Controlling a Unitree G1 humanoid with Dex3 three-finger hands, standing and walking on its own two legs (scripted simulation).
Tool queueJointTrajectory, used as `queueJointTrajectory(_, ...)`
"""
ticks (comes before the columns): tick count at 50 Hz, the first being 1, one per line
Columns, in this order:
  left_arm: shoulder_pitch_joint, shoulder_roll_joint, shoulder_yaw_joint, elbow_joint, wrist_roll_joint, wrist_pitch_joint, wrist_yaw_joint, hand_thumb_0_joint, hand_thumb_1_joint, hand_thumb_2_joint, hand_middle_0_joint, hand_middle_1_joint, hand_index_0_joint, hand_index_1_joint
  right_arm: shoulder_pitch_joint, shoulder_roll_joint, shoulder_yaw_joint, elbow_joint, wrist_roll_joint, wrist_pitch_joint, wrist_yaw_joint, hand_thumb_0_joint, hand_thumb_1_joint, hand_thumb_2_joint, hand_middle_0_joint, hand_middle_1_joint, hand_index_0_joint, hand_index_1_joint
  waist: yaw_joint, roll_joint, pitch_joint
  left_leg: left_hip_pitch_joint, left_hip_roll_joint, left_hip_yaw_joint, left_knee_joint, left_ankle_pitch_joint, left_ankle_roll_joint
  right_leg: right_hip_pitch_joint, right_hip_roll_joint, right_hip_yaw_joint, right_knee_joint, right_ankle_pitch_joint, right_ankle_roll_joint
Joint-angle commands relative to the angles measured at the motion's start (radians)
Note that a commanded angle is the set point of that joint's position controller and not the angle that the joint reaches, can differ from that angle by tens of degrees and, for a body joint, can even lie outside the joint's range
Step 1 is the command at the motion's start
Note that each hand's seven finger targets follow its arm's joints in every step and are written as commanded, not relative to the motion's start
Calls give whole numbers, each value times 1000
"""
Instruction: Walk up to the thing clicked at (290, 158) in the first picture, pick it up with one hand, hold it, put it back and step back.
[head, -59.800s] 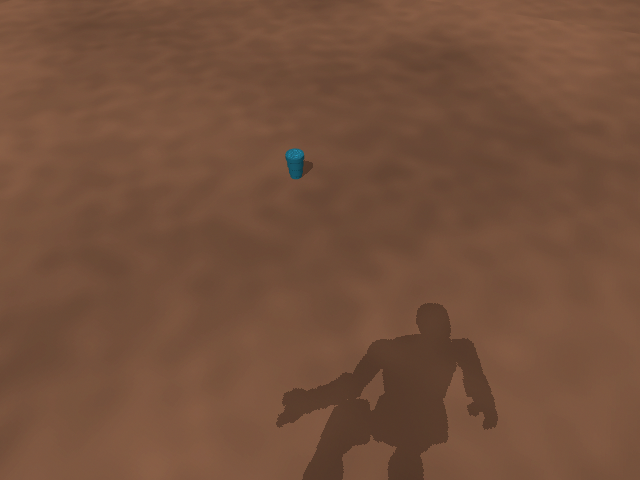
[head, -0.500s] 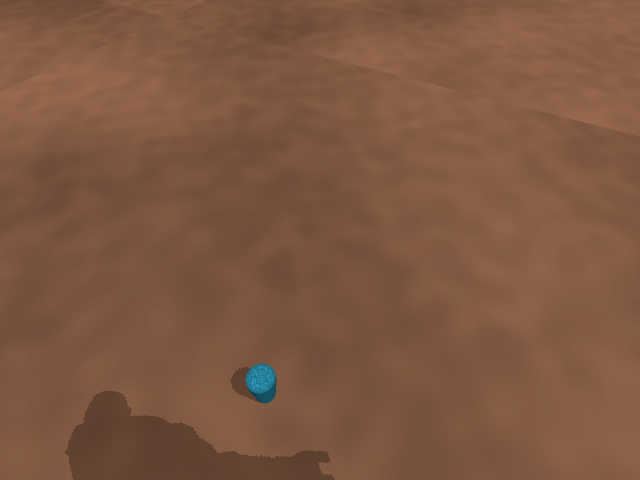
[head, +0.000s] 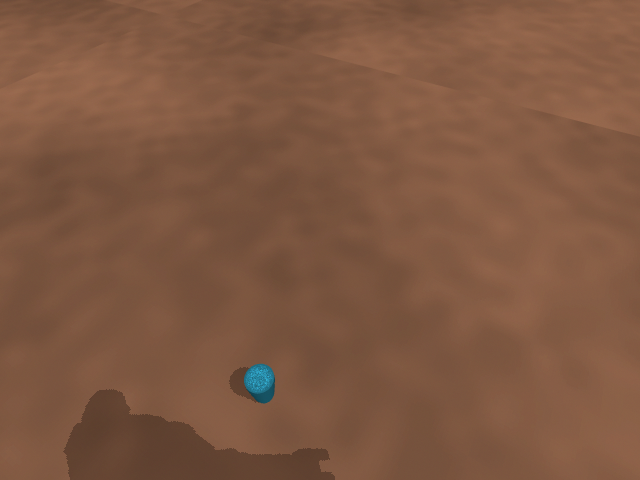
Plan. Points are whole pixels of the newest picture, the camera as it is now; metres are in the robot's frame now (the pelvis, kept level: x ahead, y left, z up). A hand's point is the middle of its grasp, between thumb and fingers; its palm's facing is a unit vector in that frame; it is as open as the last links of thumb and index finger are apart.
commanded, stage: stand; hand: left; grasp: from above
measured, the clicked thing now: (261, 386) +0.49 +0.20 -0.72
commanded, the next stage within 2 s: step back in 0.44 s
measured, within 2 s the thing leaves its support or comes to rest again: neither
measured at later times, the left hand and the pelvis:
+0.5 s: hand out of the picture +0.06 +0.25 -0.16, palm faces +0.02 -0.94 -0.34, open 7.4 cm; pelvis -0.01 +0.00 +0.00, yaw +0 degrees
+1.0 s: hand out of the picture +0.06 +0.33 -0.18, palm faces -0.05 -0.94 -0.34, open 7.4 cm; pelvis -0.07 +0.08 -0.02, yaw -2 degrees
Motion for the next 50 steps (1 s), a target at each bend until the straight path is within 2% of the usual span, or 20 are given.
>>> queueJointTrajectory(1,-39,209,36,-65,2,-22,14,0,900,900,-200,-300,-200,-300,-42,-202,-31,-61,2,-21,-17,0,-900,-900,200,300,200,300,3,-13,-95,3,101,-55,-31,207,44,20,-103,69,-50,179,-25)
queueJointTrajectory(16,-30,221,36,-66,5,-19,7,0,900,900,-200,-300,-200,-300,-27,-208,-32,-59,3,-20,-9,0,-900,-900,200,300,200,300,-1,-2,-13,-64,92,-73,-76,0,44,-43,-94,80,-84,-46,-30)
queueJointTrajectory(21,-35,221,33,-77,4,-25,8,0,900,900,-200,-300,-200,-300,-25,-207,-31,-64,3,-23,-9,0,-900,-900,200,300,200,300,-4,-13,-72,-25,99,-68,-53,101,44,-16,-103,83,-69,53,-31)
queueJointTrajectory(22,-22,303,90,-82,-18,-15,12,0,900,900,-200,-300,-200,-300,-69,-255,-45,-87,3,-3,-3,0,-900,-900,200,300,200,300,6,-19,44,-118,69,-63,78,239,61,-91,-99,94,8,224,-46)
queueJointTrajectory(25,-8,314,104,-128,-20,-5,20,0,900,900,-200,-300,-200,-300,-13,-222,-47,-118,19,11,-5,0,-900,-900,200,300,200,300,-9,-77,-32,-124,-9,12,269,166,50,-81,-188,157,5,352,-142)
queueJointTrajectory(27,-73,322,111,-179,-6,0,23,0,900,900,-200,-300,-200,-300,29,-215,-62,-134,15,30,-4,0,-900,-900,200,300,200,300,-23,-176,-80,-155,-64,32,479,-222,51,-116,-307,236,3,396,-245)
queueJointTrajectory(29,-119,325,117,-228,12,5,24,0,900,900,-200,-300,-200,-300,83,-235,-73,-155,12,46,2,0,-900,-900,200,300,200,300,-41,-206,-90,-158,-34,-24,612,-361,72,-202,-359,254,27,378,-283)
queueJointTrajectory(31,-162,311,111,-260,15,8,26,0,900,900,-200,-300,-200,-300,105,-227,-76,-173,20,48,7,0,-900,-900,200,300,200,300,-59,-224,-89,-190,-19,-33,569,-332,79,-183,-316,196,82,394,-242)
queueJointTrajectory(33,-145,300,105,-273,16,14,28,0,900,900,-200,-300,-200,-300,97,-231,-76,-189,18,38,5,0,-900,-900,200,300,200,300,-36,-206,-114,-198,-14,3,413,-231,73,-121,-259,156,175,406,-193)
queueJointTrajectory(34,-143,299,99,-284,11,20,30,0,900,900,-200,-300,-200,-300,113,-224,-76,-191,13,31,3,0,-900,-900,200,300,200,300,-41,-197,-121,-174,-4,21,248,-123,71,-93,-232,143,244,391,-156)
queueJointTrajectory(35,-133,283,94,-289,-2,31,26,0,900,900,-200,-300,-200,-300,113,-233,-81,-193,3,22,-1,0,-900,-900,200,300,200,300,-45,-106,-107,-135,19,8,103,161,54,-115,-171,95,320,320,-112)
queueJointTrajectory(36,-102,232,87,-300,-15,42,24,0,900,900,-200,-300,-200,-300,90,-280,-97,-204,-11,14,-6,0,-900,-900,200,300,200,300,-22,75,-113,-70,116,-137,52,463,59,-190,-42,48,467,153,-69)
queueJointTrajectory(37,-105,188,81,-310,-23,49,29,0,900,900,-200,-300,-200,-300,109,-339,-112,-208,-22,9,-11,0,-900,-900,200,300,200,300,-28,225,-105,61,219,-306,56,718,105,-405,108,91,595,-338,-58)
queueJointTrajectory(38,-58,200,81,-296,-16,62,38,0,900,900,-200,-300,-200,-300,113,-340,-112,-211,-17,10,-15,0,-900,-900,200,300,200,300,-16,127,-135,87,240,-268,121,807,133,-415,118,176,690,-421,-61)
queueJointTrajectory(39,-53,204,78,-295,-14,62,44,0,900,900,-200,-300,-200,-300,103,-370,-118,-237,-8,9,-18,0,-900,-900,200,300,200,300,-44,193,-159,60,289,-340,96,781,151,-420,128,213,732,-445,-58)
queueJointTrajectory(41,-79,235,85,-290,-18,65,48,0,900,900,-200,-300,-200,-300,19,-323,-110,-260,-10,10,-34,0,-900,-900,200,300,200,300,-26,169,-137,42,229,-250,91,653,111,-433,113,264,789,-363,-59)
queueJointTrajectory(43,9,228,82,-285,-25,67,44,0,900,900,-200,-300,-200,-300,-22,-265,-97,-282,-12,11,-47,0,-900,-900,200,300,200,300,28,154,-144,140,156,-125,136,667,56,-477,109,236,778,-241,-57)
queueJointTrajectory(45,18,230,86,-285,-12,61,39,0,900,900,-200,-300,-200,-300,17,-245,-97,-287,-6,10,-54,0,-900,-900,200,300,200,300,9,109,-161,203,154,-117,153,667,49,-465,103,198,739,-220,-33)
queueJointTrajectory(47,-29,222,87,-307,-9,53,37,0,900,900,-200,-300,-200,-300,58,-232,-96,-281,-3,11,-58,0,-900,-900,200,300,200,300,-31,97,-124,196,165,-120,148,652,74,-441,91,179,629,-234,-13)
queueJointTrajectory(50,-30,224,86,-325,-5,50,35,0,900,900,-200,-300,-200,-300,72,-253,-106,-293,-3,16,-57,0,-900,-900,200,300,200,300,-51,89,-109,181,193,-131,145,574,108,-392,72,150,474,-229,-13)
